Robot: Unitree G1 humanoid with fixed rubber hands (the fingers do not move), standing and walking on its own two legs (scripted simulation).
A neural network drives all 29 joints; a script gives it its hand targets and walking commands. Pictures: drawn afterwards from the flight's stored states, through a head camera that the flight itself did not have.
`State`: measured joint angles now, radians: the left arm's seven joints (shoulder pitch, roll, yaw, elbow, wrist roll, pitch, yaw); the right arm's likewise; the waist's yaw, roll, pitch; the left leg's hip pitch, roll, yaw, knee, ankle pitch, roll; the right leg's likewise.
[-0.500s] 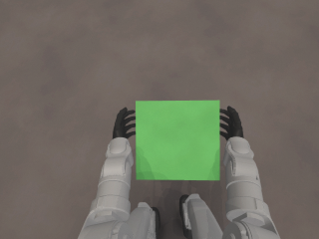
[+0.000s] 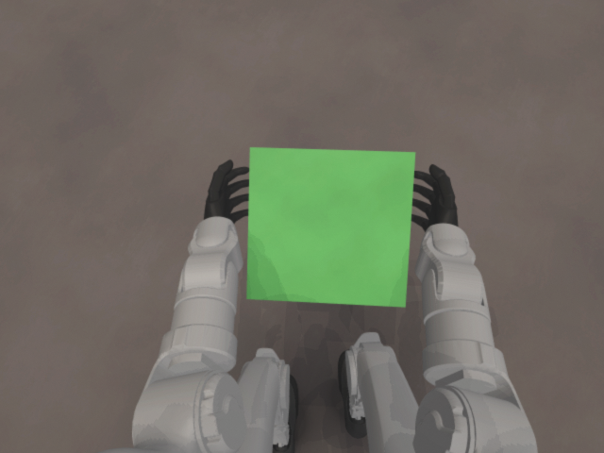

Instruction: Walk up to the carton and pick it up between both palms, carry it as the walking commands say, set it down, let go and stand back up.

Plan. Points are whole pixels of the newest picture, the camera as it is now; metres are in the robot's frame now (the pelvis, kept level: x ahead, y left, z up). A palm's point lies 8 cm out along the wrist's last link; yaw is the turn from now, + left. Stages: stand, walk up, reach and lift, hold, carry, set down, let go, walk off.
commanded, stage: set down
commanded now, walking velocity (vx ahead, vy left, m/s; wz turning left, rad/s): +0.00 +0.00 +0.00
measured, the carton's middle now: (327, 220) +0.45 -0.04 -0.16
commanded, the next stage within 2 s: none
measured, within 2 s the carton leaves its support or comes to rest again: neither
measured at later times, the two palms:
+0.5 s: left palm (236, 223) +0.45 +0.11 -0.14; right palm (420, 226) +0.42 -0.18 -0.15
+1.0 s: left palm (248, 225) +0.47 +0.11 -0.23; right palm (407, 226) +0.45 -0.19 -0.24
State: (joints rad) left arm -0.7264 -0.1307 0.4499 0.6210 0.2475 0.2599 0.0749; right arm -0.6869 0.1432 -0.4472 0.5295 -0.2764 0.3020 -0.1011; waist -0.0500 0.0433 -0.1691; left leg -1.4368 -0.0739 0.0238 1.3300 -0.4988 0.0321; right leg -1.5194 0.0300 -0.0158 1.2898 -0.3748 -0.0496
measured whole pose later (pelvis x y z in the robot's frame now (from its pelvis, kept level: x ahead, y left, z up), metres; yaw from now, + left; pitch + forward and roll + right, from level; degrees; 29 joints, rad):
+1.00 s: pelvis -0.03 +0.01 -0.15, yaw +2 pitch +43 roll +2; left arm -1.11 -0.02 0.41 0.75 0.18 0.29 0.19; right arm -1.07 -0.04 -0.46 0.70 -0.20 0.33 -0.10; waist -0.07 0.05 -0.06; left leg -2.01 -0.09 0.06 1.84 -0.59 0.05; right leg -2.09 0.00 -0.03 1.78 -0.44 -0.04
